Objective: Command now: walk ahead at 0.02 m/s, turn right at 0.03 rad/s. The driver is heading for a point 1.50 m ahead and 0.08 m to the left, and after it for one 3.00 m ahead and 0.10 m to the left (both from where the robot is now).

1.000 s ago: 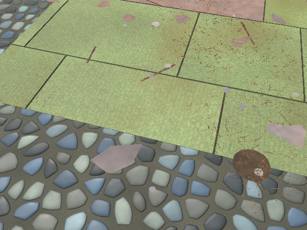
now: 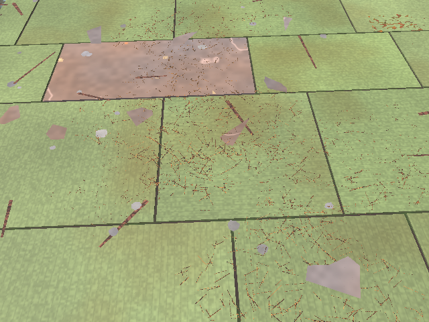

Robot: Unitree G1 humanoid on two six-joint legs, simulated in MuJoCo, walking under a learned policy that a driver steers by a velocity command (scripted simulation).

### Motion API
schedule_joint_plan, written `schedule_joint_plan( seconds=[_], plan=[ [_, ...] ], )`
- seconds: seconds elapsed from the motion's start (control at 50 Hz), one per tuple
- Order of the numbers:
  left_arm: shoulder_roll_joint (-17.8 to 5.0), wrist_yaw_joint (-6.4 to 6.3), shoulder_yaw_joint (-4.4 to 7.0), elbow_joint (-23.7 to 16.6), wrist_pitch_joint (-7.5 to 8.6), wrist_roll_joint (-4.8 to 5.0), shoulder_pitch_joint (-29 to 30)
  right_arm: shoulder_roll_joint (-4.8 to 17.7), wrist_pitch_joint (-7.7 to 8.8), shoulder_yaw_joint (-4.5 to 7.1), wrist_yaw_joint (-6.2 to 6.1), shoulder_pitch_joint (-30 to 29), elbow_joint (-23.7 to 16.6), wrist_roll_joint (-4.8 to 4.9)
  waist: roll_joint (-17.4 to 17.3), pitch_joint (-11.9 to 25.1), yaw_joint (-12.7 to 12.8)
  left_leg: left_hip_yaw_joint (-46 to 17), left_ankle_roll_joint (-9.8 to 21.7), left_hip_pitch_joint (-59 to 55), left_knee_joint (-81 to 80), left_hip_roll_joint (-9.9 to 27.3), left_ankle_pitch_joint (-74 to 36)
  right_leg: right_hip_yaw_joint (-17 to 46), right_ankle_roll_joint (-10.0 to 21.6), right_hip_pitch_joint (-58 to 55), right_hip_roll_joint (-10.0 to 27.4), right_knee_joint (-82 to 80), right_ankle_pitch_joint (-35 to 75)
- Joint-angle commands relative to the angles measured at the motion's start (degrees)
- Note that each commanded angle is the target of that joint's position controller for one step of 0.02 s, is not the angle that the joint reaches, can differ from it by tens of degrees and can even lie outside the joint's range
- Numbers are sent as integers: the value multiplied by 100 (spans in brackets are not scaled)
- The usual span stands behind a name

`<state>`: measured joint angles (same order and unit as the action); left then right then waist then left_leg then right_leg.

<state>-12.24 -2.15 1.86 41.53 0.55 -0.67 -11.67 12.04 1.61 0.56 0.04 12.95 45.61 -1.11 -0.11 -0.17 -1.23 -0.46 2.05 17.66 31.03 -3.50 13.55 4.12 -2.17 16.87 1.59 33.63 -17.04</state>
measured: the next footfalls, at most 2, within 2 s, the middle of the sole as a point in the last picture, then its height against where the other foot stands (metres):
right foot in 1.30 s outside the picture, level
left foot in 1.84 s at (194, 262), level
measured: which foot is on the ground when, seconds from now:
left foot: down 0.00-1.00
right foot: down 0.00-0.86, up 0.88-1.00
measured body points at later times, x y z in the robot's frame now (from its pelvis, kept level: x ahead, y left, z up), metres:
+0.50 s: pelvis +0.02 -0.02 +0.00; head +0.02 -0.02 +0.45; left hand +0.13 +0.22 -0.12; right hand +0.14 -0.26 -0.12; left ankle +0.03 +0.10 -0.73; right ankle +0.01 -0.14 -0.73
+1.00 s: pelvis +0.10 +0.00 +0.01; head +0.10 +0.02 +0.46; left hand +0.20 +0.26 -0.11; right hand +0.09 -0.25 -0.12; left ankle +0.04 +0.10 -0.73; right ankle +0.07 -0.13 -0.64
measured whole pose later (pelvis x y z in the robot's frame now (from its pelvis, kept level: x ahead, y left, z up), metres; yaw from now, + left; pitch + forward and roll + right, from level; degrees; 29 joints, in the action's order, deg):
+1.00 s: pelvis +0.10 +0.00 +0.01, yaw +1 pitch +1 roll +0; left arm -14.6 0.2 3.2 47.1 5.9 1.9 -15.9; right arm 11.7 5.5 2.4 0.7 24.4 54.3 0.2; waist 1.8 2.1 -2.4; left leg 0.2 2.7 6.8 23.0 -1.7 17.7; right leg 0.4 3.0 29.2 1.5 64.8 -18.4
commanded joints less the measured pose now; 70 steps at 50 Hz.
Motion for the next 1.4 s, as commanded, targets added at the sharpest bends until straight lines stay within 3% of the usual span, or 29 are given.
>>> schedule_joint_plan(
  seconds=[0.02, 0.2, 0.6, 0.62, 0.66, 0.7, 0.76, 0.78, 0.82, 0.84, 0.86, 0.88, 0.9, 0.92, 0.96, 1.0, 1.06, 1.1, 1.14, 1.18, 1.22, 1.26, 1.28, 1.3, 1.32, 1.34, 1.36, 1.38, 1.4],
  plan=[
    [-577, 0, 154, -349, 151, 19, 37, 461, 44, 138, -36, -81, -386, 13, 319, 298, 29, -336, 131, -172, -278, 374, -473, 212, 378, -103, 232, -446, 1047],
    [-539, 10, 153, -264, 163, 22, -139, 450, -67, 182, -81, -215, -383, 65, 29, 265, 57, -440, 54, -382, -93, 467, -902, 156, 339, -104, 104, -379, 1215],
    [-397, -9, 156, 143, 165, 19, -325, 406, -102, 245, -184, -296, 46, 84, 1, 24, 96, -513, -34, -343, -294, 503, -461, 35, 341, -120, -11, -627, 640],
    [-309, -4, 135, 255, 157, 11, -474, 317, -108, 225, -179, -150, 165, 74, 6, 152, 97, -460, -32, -406, -364, 450, 151, -10, 354, -170, -58, -720, 26],
    [-521, -21, 210, 322, 139, 90, -575, 490, -109, 293, -192, -50, 266, 161, 86, -233, 116, -326, 80, 1, -248, 261, 1992, 55, 556, 142, -117, -814, -1841],
    [-620, -29, 230, 323, 229, 160, -711, 461, 29, 288, -183, -124, 219, 232, 265, -648, 195, -340, 189, 553, -48, 303, 2482, 609, 879, 286, 238, -1161, -2805],
    [-977, 23, 335, 478, 381, 201, -947, 247, 318, 258, -79, -346, 157, 290, 1008, -677, 241, 150, 141, 997, 1025, 214, 1123, 2244, 1523, -201, 1338, -2026, -3145],
    [-978, 40, 331, 461, 397, 211, -857, 290, 372, 268, -43, -346, 167, 291, 973, -729, 201, 63, 235, 857, 1050, 320, 1059, 2390, 1605, -29, 1462, -2124, -2953],
    [-895, 105, 275, 340, 391, 251, -381, 219, 434, 266, 14, 188, 367, 318, 952, -687, -183, 154, 419, -296, 76, 287, 1048, 1761, 1356, 561, 1140, -1927, -2381],
    [-768, 128, 236, 270, 378, 263, -121, 312, 439, 315, 22, 714, 608, 289, 788, -562, -399, 2, 411, -1220, -297, 309, 641, 1233, 1097, 1008, 770, -1494, -1823],
    [-452, 131, 145, 123, 421, 270, 151, 702, 448, 427, 4, 1328, 801, 245, -66, -459, -591, -1162, 641, -1862, -884, 915, 1281, 295, 670, 1672, 127, -208, -1014],
    [-351, 107, 130, -83, 538, 273, 265, 1324, 470, 588, 44, 1978, 909, 239, -1504, -289, -726, -3320, 1318, -2642, -1822, 2031, 1724, -477, 319, 2617, -427, 1662, -641],
    [-631, 107, 189, -139, 630, 318, 315, 1112, 499, 495, 62, 1946, 851, 136, -1383, -353, -660, -4176, 1666, -2788, -2033, 2497, 1322, -28, 341, 3378, -313, 2864, -1338],
    [-650, 154, 191, -69, 675, 358, 113, 808, 512, 394, 48, 1653, 747, 106, -879, -418, -413, -3689, 1569, -2806, -1886, 2413, 966, 142, 469, 3664, -41, 3506, -1047],
    [-544, 236, 161, 6, 715, 276, 125, 665, 472, 313, 60, 1294, 610, 123, -308, -397, -229, -2680, 1238, -2628, -2009, 2095, 502, 32, 618, 3813, 315, 3527, -128],
    [-489, 328, 172, -18, 683, 210, 276, 418, 390, 198, 81, 1324, 648, 108, -380, -426, -158, -1846, 1004, -2280, -2203, 1742, -371, -184, 534, 3492, 479, 3132, 340],
    [-272, 375, 64, -172, 588, 141, 748, 572, 275, 199, -54, 1429, 672, 117, -397, -537, -218, -970, 913, -1721, -2379, 1411, -1307, -524, 265, 3031, 410, 2029, 960],
    [-144, 393, -25, -350, 590, 164, 1272, 788, 267, 226, -133, 1473, 656, 123, -454, -597, -322, -643, 841, -1221, -2507, 1272, -1352, -679, 175, 2346, 236, 978, 1535],
    [-281, 416, -16, -451, 578, 216, 1530, 984, 299, 271, -157, 1613, 694, 180, -570, -627, -347, -621, 843, -1129, -2634, 1402, -1204, -683, 174, 1840, 127, 369, 1845],
    [-456, 437, 18, -531, 567, 251, 1669, 1020, 315, 299, -150, 1626, 737, 244, -582, -721, -275, -623, 799, -1460, -2584, 1623, -1291, -541, 307, 1768, 123, -5, 1888],
    [-631, 458, 77, -558, 582, 235, 1604, 1045, 285, 328, -134, 1571, 752, 241, -579, -631, -103, -559, 676, -1905, -2232, 1776, -2131, -514, 512, 1565, 60, -241, 1691],
    [-938, 436, 227, -398, 558, 186, 887, 1165, 207, 379, -104, 1455, 715, 175, -694, -13, 351, -326, 494, -2094, -1096, 1658, -4120, -717, 756, 445, -244, -240, 1344],
    [-1143, 392, 353, -110, 519, 204, -96, 1111, 159, 360, -97, 1407, 664, 130, -652, 582, 810, -137, 344, -1696, 53, 1412, -4496, -777, 917, -842, -321, -243, 1307],
    [-1556, 318, 461, 106, 477, 142, -1185, 887, 153, 272, -98, 1438, 485, 25, 46, 1431, 1128, 26, 173, -294, 1950, 1088, -2752, 525, 1261, -2726, 803, -81, 1109],
    [-1922, 383, 496, 239, 482, 72, -1440, -60, 282, 17, -33, 2326, 462, 96, 1874, 2373, 595, -218, -151, 1626, 3957, -38, 1565, 3533, 2198, -4268, 2138, -1148, -470],
    [-1327, 385, 370, 229, 480, 107, -1295, 568, 420, 162, 1, 1956, 551, 258, 1321, 2013, 782, -818, -69, 2295, 4715, 210, 1698, 4134, 2050, -3869, 1999, -1835, -1255],
    [-1100, 365, 299, 198, 489, 134, -793, 929, 492, 265, 17, 1197, 302, 378, 925, 991, 698, -611, 14, 2693, 4841, 516, 1190, 3172, 1759, -2980, 1836, -1862, -1012],
    [-1002, 365, 256, 124, 501, 118, -319, 962, 526, 269, -22, 801, 189, 337, 331, 596, 502, -481, 40, 2435, 4593, 826, 600, 2420, 1632, -2032, 1640, -1968, -279],
    [-874, 396, 225, 105, 533, 53, -30, 924, 496, 302, -54, 663, 168, 239, 170, 317, 294, -424, 39, 2127, 4274, 1009, 298, 1834, 1566, -1269, 1398, -2109, 377]
  ],
)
